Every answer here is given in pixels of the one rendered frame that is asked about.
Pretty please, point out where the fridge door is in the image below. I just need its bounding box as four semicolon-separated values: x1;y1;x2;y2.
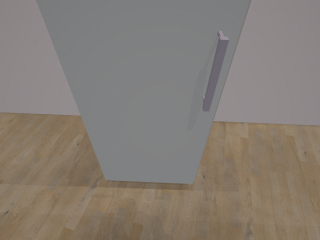
36;0;250;184

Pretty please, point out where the handle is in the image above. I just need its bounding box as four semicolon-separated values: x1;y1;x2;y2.
202;30;229;112

